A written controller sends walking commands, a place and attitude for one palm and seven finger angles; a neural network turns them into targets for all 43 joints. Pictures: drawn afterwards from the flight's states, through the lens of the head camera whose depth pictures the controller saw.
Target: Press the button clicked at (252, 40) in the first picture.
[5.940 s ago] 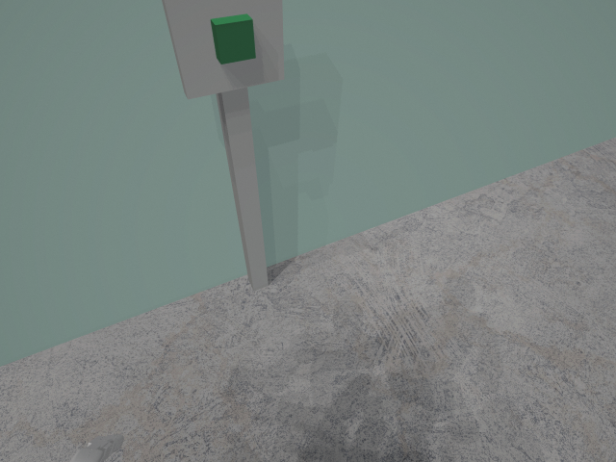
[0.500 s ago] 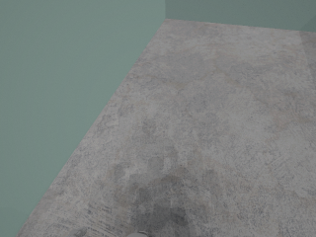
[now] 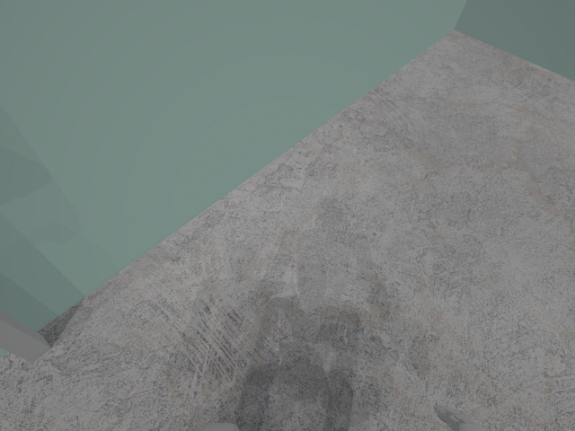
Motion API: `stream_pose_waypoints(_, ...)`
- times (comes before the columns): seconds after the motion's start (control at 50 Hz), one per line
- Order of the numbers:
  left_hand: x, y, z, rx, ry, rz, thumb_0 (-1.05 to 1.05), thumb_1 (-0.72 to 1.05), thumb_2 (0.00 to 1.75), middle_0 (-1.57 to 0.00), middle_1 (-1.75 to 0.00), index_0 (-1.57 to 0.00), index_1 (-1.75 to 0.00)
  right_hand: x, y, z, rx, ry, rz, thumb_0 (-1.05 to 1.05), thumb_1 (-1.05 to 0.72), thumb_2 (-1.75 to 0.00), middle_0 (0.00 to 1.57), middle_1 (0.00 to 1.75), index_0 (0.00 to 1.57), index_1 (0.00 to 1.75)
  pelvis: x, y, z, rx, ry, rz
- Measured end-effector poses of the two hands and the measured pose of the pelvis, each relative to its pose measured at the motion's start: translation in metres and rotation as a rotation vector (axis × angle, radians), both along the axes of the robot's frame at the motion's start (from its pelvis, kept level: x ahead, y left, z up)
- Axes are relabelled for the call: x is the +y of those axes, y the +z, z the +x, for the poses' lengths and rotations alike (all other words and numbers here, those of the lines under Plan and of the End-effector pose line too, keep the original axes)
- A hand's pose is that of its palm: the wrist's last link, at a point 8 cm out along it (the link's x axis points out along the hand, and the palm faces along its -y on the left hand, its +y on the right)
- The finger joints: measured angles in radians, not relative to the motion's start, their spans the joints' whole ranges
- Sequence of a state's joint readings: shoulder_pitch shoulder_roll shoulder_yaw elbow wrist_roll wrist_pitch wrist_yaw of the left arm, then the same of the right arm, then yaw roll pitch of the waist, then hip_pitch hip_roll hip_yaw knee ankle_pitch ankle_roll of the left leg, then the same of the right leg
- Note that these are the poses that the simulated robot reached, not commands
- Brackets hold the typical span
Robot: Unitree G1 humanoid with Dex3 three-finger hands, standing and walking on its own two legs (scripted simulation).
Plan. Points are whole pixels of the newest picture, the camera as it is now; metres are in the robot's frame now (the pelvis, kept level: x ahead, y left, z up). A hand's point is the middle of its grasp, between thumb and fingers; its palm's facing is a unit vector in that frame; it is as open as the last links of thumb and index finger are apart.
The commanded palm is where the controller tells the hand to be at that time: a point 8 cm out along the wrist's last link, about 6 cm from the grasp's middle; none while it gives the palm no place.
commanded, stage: turn to face it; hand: left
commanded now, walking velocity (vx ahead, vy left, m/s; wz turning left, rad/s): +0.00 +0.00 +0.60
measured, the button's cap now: out of the picture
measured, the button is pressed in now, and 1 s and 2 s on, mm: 0 0 0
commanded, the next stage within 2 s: take the last steps up to it in 1.54 s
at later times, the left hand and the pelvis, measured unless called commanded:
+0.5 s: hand out of the picture +0.10 +0.21 -0.12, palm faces +0.27 -0.92 -0.28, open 7.4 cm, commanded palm none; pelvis +0.00 -0.02 +0.01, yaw +17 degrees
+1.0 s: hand out of the picture -0.14 +0.21 -0.18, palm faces +0.61 -0.75 -0.25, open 7.4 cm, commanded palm none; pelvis -0.03 +0.01 +0.00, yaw +36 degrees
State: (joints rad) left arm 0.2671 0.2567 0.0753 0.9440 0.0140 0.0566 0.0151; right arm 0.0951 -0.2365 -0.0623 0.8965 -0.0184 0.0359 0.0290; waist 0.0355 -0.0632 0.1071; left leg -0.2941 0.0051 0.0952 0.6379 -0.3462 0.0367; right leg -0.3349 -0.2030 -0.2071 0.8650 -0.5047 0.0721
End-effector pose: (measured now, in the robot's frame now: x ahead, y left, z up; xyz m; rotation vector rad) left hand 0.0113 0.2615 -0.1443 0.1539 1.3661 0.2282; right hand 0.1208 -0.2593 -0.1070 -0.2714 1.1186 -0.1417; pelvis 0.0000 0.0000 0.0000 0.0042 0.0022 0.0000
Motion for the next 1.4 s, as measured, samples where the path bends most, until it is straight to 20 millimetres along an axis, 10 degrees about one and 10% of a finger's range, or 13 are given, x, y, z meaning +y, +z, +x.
stream_pose_waypoints(0.26,0.033,0.032,0.04,-0.194,0.075,0.034,0.0,0.91,0.9,-0.2,-0.3,-0.2,-0.3,0.035,0.015,-0.005,0.037,0.083,0.001,0.01,-0.9,-0.9,0.21,0.29,0.2,0.29,0.016,0.02,-0.001,0.003,0.142,-0.037)
stream_pose_waypoints(0.5,-0.005,0.052,0.062,-0.334,0.12,0.101,0.0,0.91,0.9,-0.2,-0.3,-0.2,-0.3,-0.002,-0.026,-0.032,0.191,0.116,0.05,0.01,-0.9,-0.9,0.21,0.29,0.2,0.3,-0.021,0.008,0.001,0.02,0.291,-0.003)
stream_pose_waypoints(0.76,-0.038,0.051,-0.042,-0.219,0.337,0.099,0.0,0.9,0.9,-0.2,-0.3,-0.21,-0.3,-0.001,-0.019,0.021,0.199,0.312,0.031,0.01,-0.91,-0.9,0.2,0.29,0.2,0.29,-0.031,0.017,-0.005,-0.024,0.482,0.031)
stream_pose_waypoints(1.02,-0.012,-0.002,-0.187,-0.013,0.617,0.024,0.0,0.91,0.9,-0.2,-0.3,-0.2,-0.3,0.126,0.005,0.094,-0.007,0.626,-0.034,0.01,-0.91,-0.9,0.2,0.29,0.2,0.29,0.016,-0.001,-0.035,-0.012,0.633,-0.014)
stream_pose_waypoints(1.22,0.015,0.025,-0.186,-0.119,0.686,0.058,0.0,0.91,0.9,-0.2,-0.3,-0.2,-0.3,0.166,0.021,0.073,0.01,0.697,-0.014,0.01,-0.9,-0.9,0.2,0.29,0.2,0.29,0.034,0.022,-0.041,-0.021,0.728,-0.043)
stream_pose_waypoints(1.4,0.012,0.037,-0.158,-0.188,0.706,0.096,0.0,0.91,0.9,-0.2,-0.3,-0.2,-0.3,0.148,0.001,0.048,0.115,0.691,0.015,0.01,-0.9,-0.9,0.21,0.29,0.2,0.3,0.026,0.021,-0.032,-0.015,0.796,-0.016)
